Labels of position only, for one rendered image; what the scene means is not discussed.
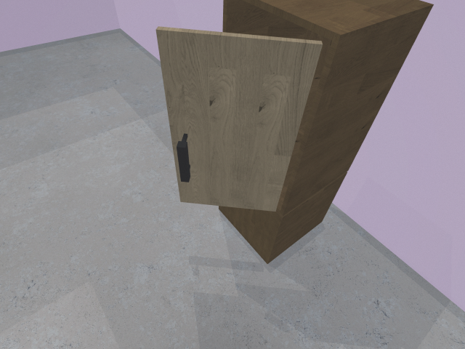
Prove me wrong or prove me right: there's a handle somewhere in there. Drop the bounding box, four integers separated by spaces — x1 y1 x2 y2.
177 134 190 182

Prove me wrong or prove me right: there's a cupboard door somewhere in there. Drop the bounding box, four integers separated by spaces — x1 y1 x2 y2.
156 26 323 212

